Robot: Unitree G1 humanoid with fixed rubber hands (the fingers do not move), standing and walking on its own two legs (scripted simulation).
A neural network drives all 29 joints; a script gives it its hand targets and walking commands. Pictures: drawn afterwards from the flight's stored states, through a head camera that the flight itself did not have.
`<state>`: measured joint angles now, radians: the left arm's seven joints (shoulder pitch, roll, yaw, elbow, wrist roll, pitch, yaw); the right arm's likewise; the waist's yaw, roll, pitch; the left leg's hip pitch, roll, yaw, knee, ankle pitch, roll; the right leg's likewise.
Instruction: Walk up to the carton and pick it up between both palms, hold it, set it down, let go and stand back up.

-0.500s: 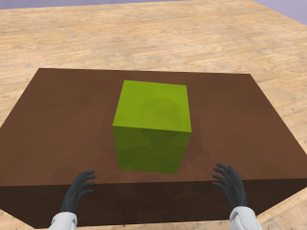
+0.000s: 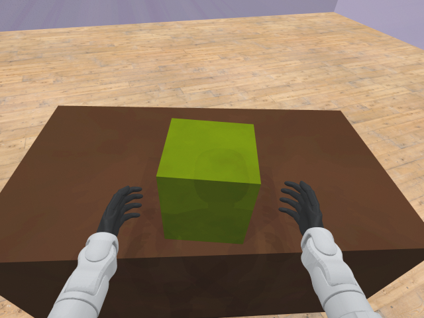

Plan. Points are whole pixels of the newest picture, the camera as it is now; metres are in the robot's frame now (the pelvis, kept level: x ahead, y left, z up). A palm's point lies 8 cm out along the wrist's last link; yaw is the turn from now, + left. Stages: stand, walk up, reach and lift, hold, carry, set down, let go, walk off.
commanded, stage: reach and lift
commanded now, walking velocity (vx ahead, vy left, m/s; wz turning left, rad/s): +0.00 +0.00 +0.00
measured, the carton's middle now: (208, 182) +0.46 +0.02 -0.04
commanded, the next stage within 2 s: none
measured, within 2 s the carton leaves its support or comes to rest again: neither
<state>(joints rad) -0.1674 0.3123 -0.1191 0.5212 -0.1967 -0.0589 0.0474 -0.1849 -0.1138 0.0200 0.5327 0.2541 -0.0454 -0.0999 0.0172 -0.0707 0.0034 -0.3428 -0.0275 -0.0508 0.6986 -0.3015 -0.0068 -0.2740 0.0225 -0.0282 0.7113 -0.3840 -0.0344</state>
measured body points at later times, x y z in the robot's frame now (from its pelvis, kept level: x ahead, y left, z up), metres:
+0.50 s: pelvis +0.01 +0.00 +0.00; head +0.02 +0.03 +0.45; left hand +0.39 +0.20 +0.07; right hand +0.39 -0.15 +0.09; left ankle +0.05 +0.12 -0.72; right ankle +0.00 -0.10 -0.72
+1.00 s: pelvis +0.01 +0.00 +0.00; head +0.03 +0.02 +0.45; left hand +0.43 +0.21 +0.08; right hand +0.42 -0.15 +0.09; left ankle +0.05 +0.12 -0.72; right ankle +0.00 -0.10 -0.72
